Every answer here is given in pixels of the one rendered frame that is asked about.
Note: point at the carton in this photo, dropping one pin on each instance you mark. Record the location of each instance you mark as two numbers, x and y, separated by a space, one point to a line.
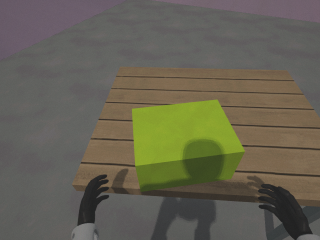
184 144

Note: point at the right robot hand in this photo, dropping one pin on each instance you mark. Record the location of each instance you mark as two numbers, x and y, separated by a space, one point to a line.
286 209

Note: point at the table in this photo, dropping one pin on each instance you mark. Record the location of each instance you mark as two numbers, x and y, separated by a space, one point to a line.
274 122

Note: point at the left robot forearm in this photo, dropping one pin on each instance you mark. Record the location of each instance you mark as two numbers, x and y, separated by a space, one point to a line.
86 231

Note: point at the left robot hand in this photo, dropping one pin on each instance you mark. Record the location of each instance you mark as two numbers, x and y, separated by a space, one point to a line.
90 201

